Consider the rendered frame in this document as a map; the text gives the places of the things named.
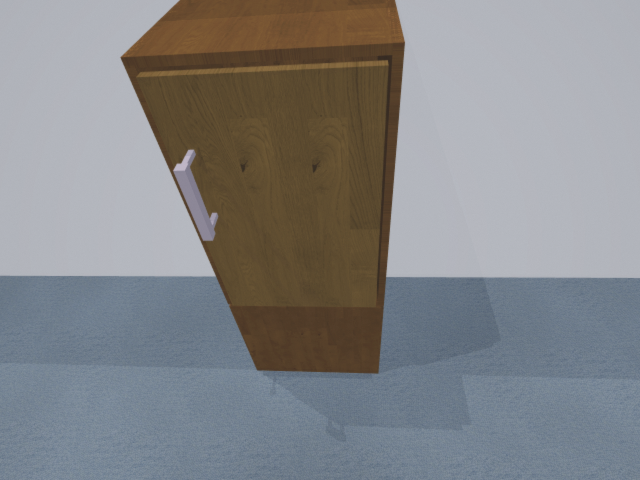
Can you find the handle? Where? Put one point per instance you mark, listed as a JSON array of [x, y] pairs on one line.
[[193, 198]]

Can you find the cupboard door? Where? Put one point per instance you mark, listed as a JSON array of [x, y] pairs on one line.
[[290, 157]]

